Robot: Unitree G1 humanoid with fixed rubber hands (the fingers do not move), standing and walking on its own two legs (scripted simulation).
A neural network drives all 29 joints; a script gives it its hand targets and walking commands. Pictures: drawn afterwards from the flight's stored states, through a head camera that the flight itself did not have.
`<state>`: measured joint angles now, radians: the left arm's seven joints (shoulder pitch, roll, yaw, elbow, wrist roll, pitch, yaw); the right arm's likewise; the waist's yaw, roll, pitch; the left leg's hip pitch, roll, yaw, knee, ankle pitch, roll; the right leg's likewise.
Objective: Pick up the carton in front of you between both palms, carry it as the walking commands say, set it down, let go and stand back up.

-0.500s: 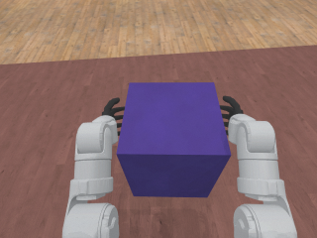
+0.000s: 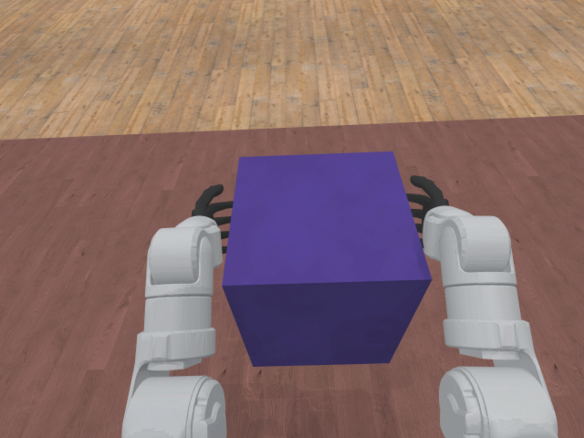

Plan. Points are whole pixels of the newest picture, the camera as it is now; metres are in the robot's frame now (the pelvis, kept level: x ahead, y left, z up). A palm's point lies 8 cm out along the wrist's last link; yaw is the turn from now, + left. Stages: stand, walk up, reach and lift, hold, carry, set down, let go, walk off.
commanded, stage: carry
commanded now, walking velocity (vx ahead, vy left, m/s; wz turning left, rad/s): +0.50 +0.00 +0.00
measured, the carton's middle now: (318, 266) +0.35 +0.00 +0.03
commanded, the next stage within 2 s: none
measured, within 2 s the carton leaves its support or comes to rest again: neither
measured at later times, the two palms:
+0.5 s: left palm (227, 117) +0.66 +0.17 +0.07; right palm (383, 115) +0.65 -0.13 +0.08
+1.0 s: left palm (256, 58) +0.95 +0.14 +0.05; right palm (375, 53) +0.96 -0.16 +0.05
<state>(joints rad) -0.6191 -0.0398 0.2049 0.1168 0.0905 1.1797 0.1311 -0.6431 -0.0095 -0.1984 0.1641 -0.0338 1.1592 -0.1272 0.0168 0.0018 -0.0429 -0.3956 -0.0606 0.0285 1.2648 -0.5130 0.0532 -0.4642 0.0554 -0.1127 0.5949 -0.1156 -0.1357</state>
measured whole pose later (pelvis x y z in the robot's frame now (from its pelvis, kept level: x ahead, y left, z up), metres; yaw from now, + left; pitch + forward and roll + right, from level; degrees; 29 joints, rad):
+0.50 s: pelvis +0.30 +0.03 -0.03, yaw -2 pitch +4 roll -1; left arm -0.64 0.01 0.19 0.17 0.03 1.17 0.13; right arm -0.63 0.04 -0.21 0.14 -0.09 1.17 -0.13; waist -0.01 0.00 -0.05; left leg -0.48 -0.05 0.11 0.62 -0.12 0.12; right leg -0.40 0.06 -0.02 1.26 -0.52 -0.05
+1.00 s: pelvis +0.60 +0.00 -0.07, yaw +0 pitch +4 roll +0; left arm -0.63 -0.04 0.21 0.15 0.10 1.17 0.13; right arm -0.65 -0.02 -0.20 0.20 -0.03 1.15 -0.13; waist 0.00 0.01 -0.07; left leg -0.37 -0.06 0.02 1.26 -0.53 0.04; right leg -0.49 0.06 -0.11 0.61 -0.11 -0.13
